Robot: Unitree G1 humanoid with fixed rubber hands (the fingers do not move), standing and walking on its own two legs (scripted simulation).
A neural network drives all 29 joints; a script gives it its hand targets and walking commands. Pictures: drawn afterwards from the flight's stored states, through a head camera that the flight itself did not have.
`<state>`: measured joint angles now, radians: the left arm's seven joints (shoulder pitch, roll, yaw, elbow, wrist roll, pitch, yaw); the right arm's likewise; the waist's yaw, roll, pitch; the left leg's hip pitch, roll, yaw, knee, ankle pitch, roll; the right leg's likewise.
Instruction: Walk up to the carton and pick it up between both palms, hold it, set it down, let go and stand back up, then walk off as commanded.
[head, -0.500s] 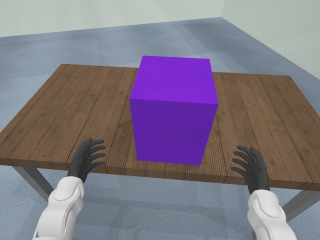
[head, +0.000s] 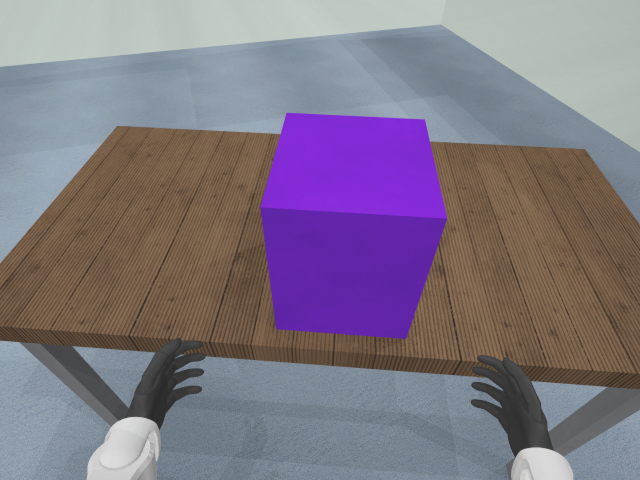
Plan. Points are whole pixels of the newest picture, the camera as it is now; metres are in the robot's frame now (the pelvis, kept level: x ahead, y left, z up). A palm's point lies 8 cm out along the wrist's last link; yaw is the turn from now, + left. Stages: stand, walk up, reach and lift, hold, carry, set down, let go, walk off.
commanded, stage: set down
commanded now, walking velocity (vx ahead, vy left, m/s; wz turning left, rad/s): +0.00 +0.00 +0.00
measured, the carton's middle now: (347, 228) +0.45 +0.00 +0.07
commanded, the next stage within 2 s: let go in 0.66 s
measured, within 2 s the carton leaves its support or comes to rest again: neither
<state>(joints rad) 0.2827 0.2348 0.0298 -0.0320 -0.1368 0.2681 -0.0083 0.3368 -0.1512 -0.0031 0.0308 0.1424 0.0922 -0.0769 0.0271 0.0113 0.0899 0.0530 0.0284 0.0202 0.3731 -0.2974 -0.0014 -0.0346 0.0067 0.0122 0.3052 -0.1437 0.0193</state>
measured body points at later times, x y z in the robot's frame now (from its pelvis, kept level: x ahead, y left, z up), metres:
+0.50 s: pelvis -0.01 -0.01 +0.00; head -0.03 +0.00 +0.45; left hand +0.18 +0.22 -0.04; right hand +0.18 -0.23 -0.03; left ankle -0.05 +0.11 -0.75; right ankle +0.02 -0.14 -0.75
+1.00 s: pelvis -0.01 -0.02 +0.00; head -0.02 -0.02 +0.44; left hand +0.16 +0.20 -0.08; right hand +0.16 -0.25 -0.09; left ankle -0.05 +0.11 -0.74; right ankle +0.02 -0.14 -0.75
